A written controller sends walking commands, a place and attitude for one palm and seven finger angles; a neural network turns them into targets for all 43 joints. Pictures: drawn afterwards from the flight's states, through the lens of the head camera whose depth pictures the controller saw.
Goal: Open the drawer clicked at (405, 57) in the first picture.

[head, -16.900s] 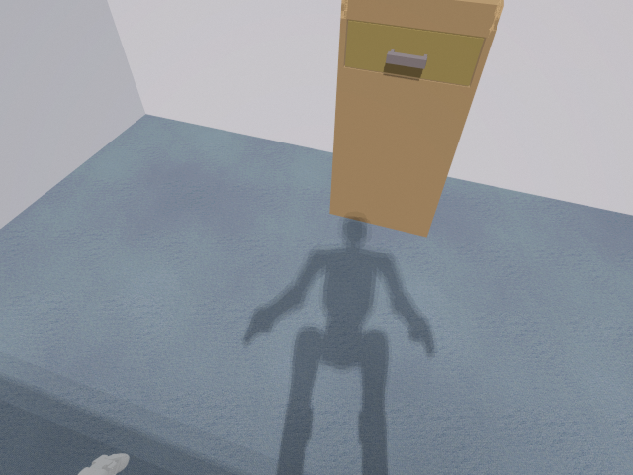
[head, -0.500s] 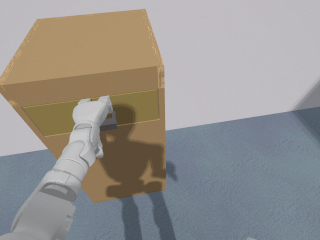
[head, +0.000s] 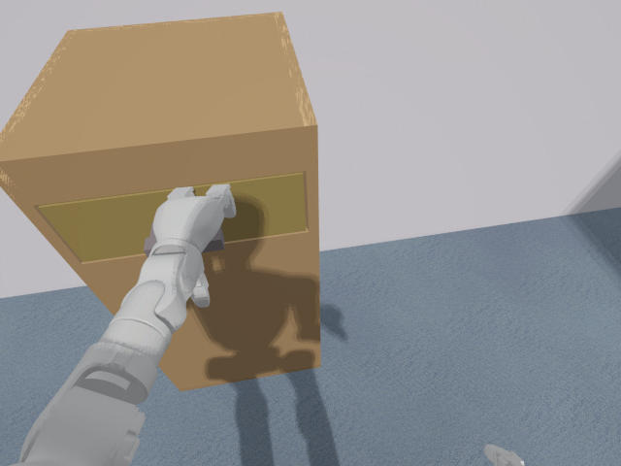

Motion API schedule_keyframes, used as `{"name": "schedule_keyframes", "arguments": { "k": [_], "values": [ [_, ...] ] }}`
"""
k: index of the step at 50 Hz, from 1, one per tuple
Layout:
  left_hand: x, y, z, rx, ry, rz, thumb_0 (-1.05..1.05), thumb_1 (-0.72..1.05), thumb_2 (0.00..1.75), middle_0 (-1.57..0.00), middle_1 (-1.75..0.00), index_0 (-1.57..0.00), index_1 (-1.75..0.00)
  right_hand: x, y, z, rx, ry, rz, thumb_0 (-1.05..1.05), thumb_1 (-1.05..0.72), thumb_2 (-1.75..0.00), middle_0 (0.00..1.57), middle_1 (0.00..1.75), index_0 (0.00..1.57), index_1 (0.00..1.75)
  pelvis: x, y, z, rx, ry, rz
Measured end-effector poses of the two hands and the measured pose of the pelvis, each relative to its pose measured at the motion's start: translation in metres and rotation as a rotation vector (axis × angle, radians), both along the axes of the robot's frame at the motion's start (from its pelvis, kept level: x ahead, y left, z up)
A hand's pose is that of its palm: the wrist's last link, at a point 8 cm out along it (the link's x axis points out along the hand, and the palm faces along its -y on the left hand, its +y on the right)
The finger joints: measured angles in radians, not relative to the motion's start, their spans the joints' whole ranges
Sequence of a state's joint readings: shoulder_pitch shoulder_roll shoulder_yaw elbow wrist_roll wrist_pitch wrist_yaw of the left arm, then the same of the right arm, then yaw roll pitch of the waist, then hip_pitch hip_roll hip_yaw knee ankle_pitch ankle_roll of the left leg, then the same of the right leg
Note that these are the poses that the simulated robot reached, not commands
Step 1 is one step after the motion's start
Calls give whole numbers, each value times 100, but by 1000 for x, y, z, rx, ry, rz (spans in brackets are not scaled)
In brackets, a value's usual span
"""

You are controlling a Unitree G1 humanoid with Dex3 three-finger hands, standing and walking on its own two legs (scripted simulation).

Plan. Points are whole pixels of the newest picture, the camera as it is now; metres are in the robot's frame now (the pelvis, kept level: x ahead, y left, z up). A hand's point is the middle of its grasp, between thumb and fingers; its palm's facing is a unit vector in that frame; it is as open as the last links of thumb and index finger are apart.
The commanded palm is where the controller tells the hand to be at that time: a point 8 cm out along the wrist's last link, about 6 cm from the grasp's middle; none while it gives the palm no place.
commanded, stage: lower the fingers behind the handle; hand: left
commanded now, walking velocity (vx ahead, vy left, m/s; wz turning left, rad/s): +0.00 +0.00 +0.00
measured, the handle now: (186, 233) +0.47 +0.22 +0.01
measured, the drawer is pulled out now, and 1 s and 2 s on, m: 0.00 0.00 0.00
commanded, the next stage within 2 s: close the thumb around the handle in 1.46 s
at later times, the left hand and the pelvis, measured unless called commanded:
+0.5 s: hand (201, 245) +0.43 +0.18 +0.03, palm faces +0.05 -0.08 -1.00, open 13.9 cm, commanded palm +0.40 +0.21 +0.08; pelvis +0.01 +0.00 -0.01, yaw -1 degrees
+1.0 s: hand (188, 268) +0.41 +0.21 -0.01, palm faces -0.01 -0.03 -1.00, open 13.9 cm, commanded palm +0.38 +0.20 +0.04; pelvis +0.00 +0.00 -0.02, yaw +0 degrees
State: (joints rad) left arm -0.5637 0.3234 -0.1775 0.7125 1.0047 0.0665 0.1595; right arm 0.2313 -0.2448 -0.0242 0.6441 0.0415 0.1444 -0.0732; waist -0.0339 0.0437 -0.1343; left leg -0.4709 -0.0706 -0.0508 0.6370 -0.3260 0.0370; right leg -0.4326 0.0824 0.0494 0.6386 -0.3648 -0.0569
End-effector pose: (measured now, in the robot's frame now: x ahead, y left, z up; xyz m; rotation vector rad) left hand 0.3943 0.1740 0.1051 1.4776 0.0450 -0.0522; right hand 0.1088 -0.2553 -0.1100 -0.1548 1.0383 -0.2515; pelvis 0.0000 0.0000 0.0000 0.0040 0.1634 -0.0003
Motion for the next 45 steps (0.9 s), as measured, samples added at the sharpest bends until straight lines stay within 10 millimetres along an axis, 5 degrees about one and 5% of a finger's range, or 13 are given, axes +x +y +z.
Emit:
{"name": "schedule_keyframes", "arguments": {
  "k": [6,12,17,23,35,45],
  "values": [
    [3,26,2,50,-146,100,0,-49,30,-32,-120,-33,-120,0,-1,-9,16,11,4,1,-90,-90,20,30,20,30,0,-2,-4,2,40,-14],
    [-1,59,-12,118,-32,298,0,-49,30,-31,-120,-32,-120,-8,3,-20,59,84,11,1,-90,-90,20,30,20,30,5,-3,-3,-2,52,9],
    [0,36,-25,32,59,182,0,-49,30,-31,-120,-32,-120,-9,0,-17,24,101,7,1,-90,-90,20,30,21,30,9,-3,-3,-5,42,24],
    [8,7,-22,8,-62,2,0,-49,30,-32,-120,-31,-119,-9,-6,-15,-5,67,-18,1,-90,-90,20,30,21,30,9,0,-8,-5,62,1],
    [7,36,-41,92,-43,249,0,-49,30,-33,-122,-31,-120,-28,5,-25,56,120,-37,1,-90,-90,20,30,20,30,4,-1,-10,-2,89,-12],
    [1,30,-47,52,-7,148,0,-49,30,-32,-121,-29,-119,-39,-4,-21,9,117,-46,1,-90,-90,20,30,21,30,3,1,-12,-10,84,-2]
  ]
}}
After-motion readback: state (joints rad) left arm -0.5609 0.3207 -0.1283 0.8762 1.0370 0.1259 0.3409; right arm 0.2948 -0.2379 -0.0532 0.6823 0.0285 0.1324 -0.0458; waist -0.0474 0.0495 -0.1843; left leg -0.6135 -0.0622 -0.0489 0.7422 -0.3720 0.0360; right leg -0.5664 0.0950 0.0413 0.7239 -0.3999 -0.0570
